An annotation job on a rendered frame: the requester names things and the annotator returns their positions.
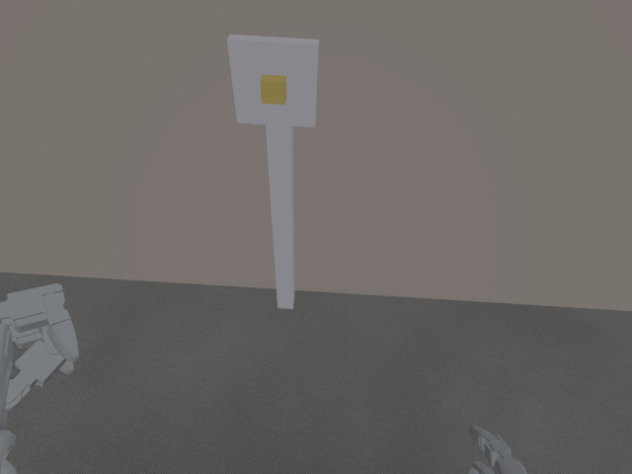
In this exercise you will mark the button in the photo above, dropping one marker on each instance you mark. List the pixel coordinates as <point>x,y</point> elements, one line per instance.
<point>273,89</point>

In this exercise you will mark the panel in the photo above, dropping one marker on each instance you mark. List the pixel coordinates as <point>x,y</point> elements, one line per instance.
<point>297,59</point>

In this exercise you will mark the left robot hand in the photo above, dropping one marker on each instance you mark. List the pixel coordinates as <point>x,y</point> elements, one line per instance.
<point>34,318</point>

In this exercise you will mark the right robot hand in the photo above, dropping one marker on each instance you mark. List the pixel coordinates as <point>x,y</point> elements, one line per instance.
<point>497,453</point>

